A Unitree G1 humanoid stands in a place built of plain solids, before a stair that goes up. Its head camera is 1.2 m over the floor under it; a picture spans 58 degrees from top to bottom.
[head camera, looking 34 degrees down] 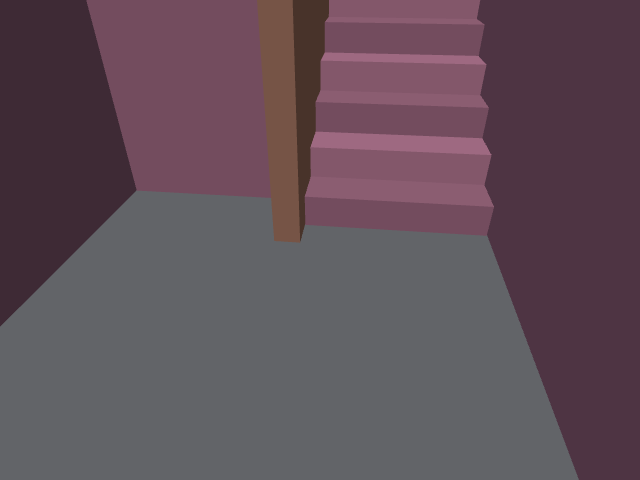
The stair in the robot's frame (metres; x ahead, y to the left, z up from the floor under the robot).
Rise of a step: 0.17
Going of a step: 0.24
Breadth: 0.92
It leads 6 degrees to the right of straight ahead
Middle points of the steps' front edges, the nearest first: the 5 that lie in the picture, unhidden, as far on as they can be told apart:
1.87 -0.38 0.17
2.10 -0.41 0.33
2.34 -0.43 0.50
2.57 -0.46 0.67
2.80 -0.49 0.84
